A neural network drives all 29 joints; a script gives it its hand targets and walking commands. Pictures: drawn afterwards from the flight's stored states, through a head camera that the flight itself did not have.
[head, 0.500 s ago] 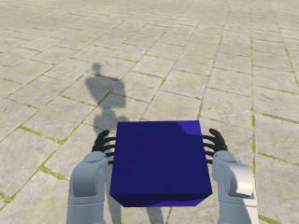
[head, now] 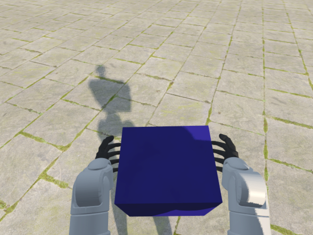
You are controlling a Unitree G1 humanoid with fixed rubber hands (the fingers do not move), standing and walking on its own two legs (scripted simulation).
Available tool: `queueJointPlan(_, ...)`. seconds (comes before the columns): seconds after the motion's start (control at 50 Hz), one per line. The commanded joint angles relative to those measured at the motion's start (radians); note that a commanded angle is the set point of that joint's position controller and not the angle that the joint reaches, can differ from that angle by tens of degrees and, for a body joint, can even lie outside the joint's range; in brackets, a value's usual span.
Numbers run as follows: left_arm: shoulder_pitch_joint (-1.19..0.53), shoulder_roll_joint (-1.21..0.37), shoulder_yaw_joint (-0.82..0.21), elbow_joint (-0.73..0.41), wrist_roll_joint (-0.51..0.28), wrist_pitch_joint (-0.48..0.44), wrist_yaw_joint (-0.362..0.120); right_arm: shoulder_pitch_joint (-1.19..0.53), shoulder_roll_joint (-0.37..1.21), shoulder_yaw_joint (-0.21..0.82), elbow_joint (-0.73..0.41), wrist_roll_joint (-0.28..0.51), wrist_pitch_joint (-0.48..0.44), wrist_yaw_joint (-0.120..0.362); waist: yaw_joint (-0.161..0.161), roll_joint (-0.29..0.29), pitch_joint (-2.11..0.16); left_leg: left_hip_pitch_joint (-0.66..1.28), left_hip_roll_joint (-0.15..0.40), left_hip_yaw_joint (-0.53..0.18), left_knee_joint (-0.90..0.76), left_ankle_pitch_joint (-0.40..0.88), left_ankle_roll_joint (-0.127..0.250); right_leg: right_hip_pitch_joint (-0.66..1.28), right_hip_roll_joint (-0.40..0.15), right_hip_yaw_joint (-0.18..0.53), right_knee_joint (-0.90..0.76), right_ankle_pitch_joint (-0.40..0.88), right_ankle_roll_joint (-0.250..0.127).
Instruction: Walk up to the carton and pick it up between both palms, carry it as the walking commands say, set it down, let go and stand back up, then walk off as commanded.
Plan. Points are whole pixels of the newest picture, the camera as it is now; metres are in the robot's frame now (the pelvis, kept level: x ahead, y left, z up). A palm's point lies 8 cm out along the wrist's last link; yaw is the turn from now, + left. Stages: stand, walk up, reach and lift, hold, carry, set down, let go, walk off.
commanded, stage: carry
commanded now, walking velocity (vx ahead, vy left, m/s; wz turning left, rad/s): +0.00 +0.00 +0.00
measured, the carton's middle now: (166, 174) +0.30 +0.00 +0.00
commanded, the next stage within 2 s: none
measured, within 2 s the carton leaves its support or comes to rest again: neither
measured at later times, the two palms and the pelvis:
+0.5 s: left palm (102, 165) +0.27 +0.15 +0.08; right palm (230, 164) +0.28 -0.15 +0.09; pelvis +0.00 +0.00 +0.00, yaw +0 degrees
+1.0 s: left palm (77, 173) +0.27 +0.22 +0.05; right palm (195, 161) +0.30 -0.07 +0.07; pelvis -0.01 +0.05 -0.02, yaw +5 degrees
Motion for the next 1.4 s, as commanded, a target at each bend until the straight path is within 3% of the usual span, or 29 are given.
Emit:
queueJointPlan(0.0,-0.441,-0.868,-0.603,-0.069,-0.386,-0.016,-0.278,-0.385,0.899,0.598,-0.033,0.383,0.002,0.277,-0.002,0.001,-0.207,0.147,0.096,-0.102,-0.065,0.094,0.032,0.018,-0.096,0.09,-0.102,0.081,-0.029)
queueJointPlan(0.66,-0.451,-0.877,-0.612,-0.079,-0.398,0.001,-0.281,-0.391,0.91,0.609,-0.042,0.393,0.019,0.279,-0.002,0.002,-0.206,0.151,0.096,-0.102,-0.07,0.092,0.035,0.023,-0.096,0.089,-0.106,0.082,-0.027)
queueJointPlan(0.68,-0.483,-0.91,-0.692,-0.205,-0.462,0.026,-0.279,-0.428,0.937,0.691,-0.172,0.462,0.044,0.278,-0.001,0.002,-0.202,0.128,0.087,-0.095,-0.057,0.098,0.034,0.038,-0.11,0.092,-0.105,0.091,-0.023)
queueJointPlan(0.72,-0.429,-0.907,-0.672,-0.152,-0.453,0.07,-0.275,-0.402,0.923,0.681,-0.146,0.46,0.088,0.279,-0.001,-0.061,-0.198,0.067,0.058,-0.052,0.048,0.116,0.016,0.06,-0.182,0.138,-0.103,0.161,-0.029)
queueJointPlan(0.76,-0.414,-0.905,-0.655,-0.12,-0.443,0.091,-0.276,-0.391,0.922,0.676,-0.116,0.459,0.114,0.288,0.0,-0.138,-0.164,-0.044,0.023,-0.023,0.143,0.075,0.006,0.085,-0.254,0.184,-0.087,0.226,-0.061)
queueJointPlan(0.8,-0.438,-0.925,-0.645,-0.108,-0.439,0.1,-0.277,-0.43,0.941,0.679,-0.106,0.472,0.13,0.301,0.003,-0.218,-0.136,-0.111,0.005,-0.006,0.254,-0.169,0.009,0.06,-0.344,0.218,-0.089,0.269,-0.103)
queueJointPlan(0.82,-0.461,-0.936,-0.648,-0.116,-0.439,0.102,-0.276,-0.458,0.958,0.682,-0.105,0.484,0.134,0.308,0.003,-0.228,-0.115,-0.129,0.002,0.003,0.274,-0.238,0.008,0.044,-0.368,0.21,-0.083,0.273,-0.113)
queueJointPlan(0.86,-0.504,-0.958,-0.648,-0.116,-0.437,0.107,-0.275,-0.506,0.984,0.686,-0.104,0.504,0.14,0.316,-0.002,-0.224,-0.102,-0.085,-0.004,0.02,0.216,-0.232,0.011,0.007,-0.343,0.132,-0.017,0.289,-0.088)
queueJointPlan(0.88,-0.507,-0.967,-0.643,-0.103,-0.429,0.109,-0.274,-0.51,0.992,0.682,-0.093,0.508,0.141,0.318,-0.004,-0.206,-0.119,-0.03,-0.014,0.007,0.148,-0.169,0.014,-0.004,-0.315,0.087,0.049,0.285,-0.055)
queueJointPlan(0.9,-0.509,-0.974,-0.641,-0.099,-0.424,0.11,-0.272,-0.508,0.998,0.672,-0.076,0.511,0.141,0.322,-0.004,-0.121,-0.142,0.051,-0.004,-0.054,0.071,-0.083,0.026,-0.059,-0.269,0.036,0.132,0.224,-0.013)
queueJointPlan(0.92,-0.52,-0.977,-0.646,-0.116,-0.426,0.112,-0.272,-0.475,0.998,0.648,-0.049,0.506,0.139,0.325,-0.011,0.169,-0.185,0.139,0.149,-0.308,-0.079,0.181,0.076,-0.172,-0.154,-0.048,0.33,0.0,0.051)
queueJointPlan(0.94,-0.56,-0.993,-0.655,-0.122,-0.434,0.113,-0.272,-0.468,1.003,0.621,-0.03,0.498,0.135,0.324,-0.013,0.383,-0.202,0.25,0.245,-0.488,-0.149,0.394,0.152,-0.299,-0.024,-0.049,0.472,-0.395,0.078)
queueJointPlan(0.96,-0.563,-1.025,-0.666,-0.109,-0.44,0.106,-0.27,-0.48,1.008,0.619,-0.06,0.497,0.133,0.324,-0.01,0.28,-0.23,0.328,0.229,-0.453,-0.109,0.474,0.2,-0.34,-0.017,0.032,0.586,-0.429,0.069)
queueJointPlan(0.98,-0.574,-1.044,-0.68,-0.124,-0.461,0.1,-0.275,-0.477,1.027,0.623,-0.066,0.492,0.13,0.317,-0.009,0.164,-0.272,0.347,0.195,-0.384,-0.076,0.451,0.211,-0.34,-0.035,0.061,0.608,-0.384,0.067)
queueJointPlan(1.0,-0.595,-1.055,-0.687,-0.145,-0.482,0.098,-0.279,-0.479,1.039,0.621,-0.08,0.483,0.127,0.308,-0.009,0.107,-0.289,0.338,0.155,-0.312,-0.062,0.411,0.2,-0.328,-0.044,0.068,0.574,-0.322,0.063)
queueJointPlan(1.04,-0.621,-1.062,-0.7,-0.173,-0.512,0.098,-0.282,-0.505,1.039,0.621,-0.119,0.476,0.123,0.295,-0.009,0.089,-0.335,0.317,0.111,-0.248,-0.066,0.365,0.196,-0.259,-0.021,0.047,0.492,-0.238,0.058)
queueJointPlan(1.14,-0.563,-1.028,-0.677,-0.121,-0.517,0.112,-0.301,-0.44,1.014,0.624,-0.096,0.427,0.125,0.273,-0.015,0.097,-0.377,0.326,0.153,-0.299,-0.132,0.314,0.202,-0.108,0.032,0.053,0.252,-0.249,0.011)
queueJointPlan(1.18,-0.553,-1.027,-0.673,-0.097,-0.52,0.114,-0.311,-0.454,1.007,0.633,-0.081,0.424,0.125,0.27,-0.006,0.084,-0.37,0.274,0.128,-0.278,-0.126,0.251,0.167,0.025,0.039,0.037,0.028,-0.152,-0.005)
queueJointPlan(1.2,-0.552,-1.026,-0.671,-0.09,-0.522,0.113,-0.316,-0.464,1.006,0.637,-0.072,0.427,0.124,0.268,0.001,0.058,-0.359,0.197,0.096,-0.248,-0.11,0.186,0.118,0.139,-0.001,0.055,-0.114,-0.041,-0.013)
queueJointPlan(1.22,-0.55,-1.018,-0.667,-0.082,-0.519,0.11,-0.32,-0.465,1.02,0.645,-0.066,0.431,0.124,0.27,0.003,-0.046,-0.341,0.062,0.033,-0.197,-0.041,0.079,0.043,0.254,-0.153,0.23,-0.215,-0.055,-0.068)
queueJointPlan(1.24,-0.526,-1.018,-0.646,-0.033,-0.497,0.105,-0.322,-0.497,1.03,0.664,-0.078,0.44,0.129,0.274,0.001,-0.312,-0.226,-0.105,-0.079,-0.083,0.155,-0.152,0.008,0.204,-0.362,0.458,-0.244,0.14,-0.182)
queueJointPlan(1.26,-0.573,-1.035,-0.645,-0.068,-0.515,0.104,-0.324,-0.534,1.045,0.669,-0.088,0.453,0.127,0.276,0.0,-0.273,-0.173,-0.18,-0.07,-0.038,0.344,-0.3,0.016,0.182,-0.42,0.431,-0.235,0.38,-0.226)
queueJointPlan(1.28,-0.593,-1.042,-0.637,-0.069,-0.52,0.109,-0.324,-0.56,1.054,0.676,-0.088,0.469,0.123,0.275,-0.002,-0.163,-0.162,-0.184,-0.055,-0.048,0.435,-0.301,0.017,0.181,-0.38,0.354,-0.196,0.516,-0.221)
queueJointPlan(1.3,-0.599,-1.033,-0.629,-0.059,-0.51,0.11,-0.322,-0.557,1.058,0.677,-0.069,0.481,0.123,0.278,-0.005,-0.106,-0.171,-0.172,-0.039,-0.043,0.425,-0.263,0.011,0.197,-0.314,0.255,-0.155,0.571,-0.187)
queueJointPlan(1.34,-0.6,-1.023,-0.624,-0.054,-0.502,0.11,-0.317,-0.532,1.062,0.684,-0.046,0.489,0.129,0.284,-0.014,-0.168,-0.178,-0.132,-0.059,0.013,0.306,-0.215,0.006,0.238,-0.208,0.11,-0.072,0.733,-0.124)
queueJointPlan(1.38,-0.569,-1.004,-0.614,-0.024,-0.483,0.113,-0.31,-0.523,1.04,0.676,-0.021,0.49,0.138,0.285,-0.008,-0.221,-0.18,-0.1,-0.083,0.066,0.203,-0.237,0.0,0.268,-0.183,0.089,-0.028,0.799,-0.12)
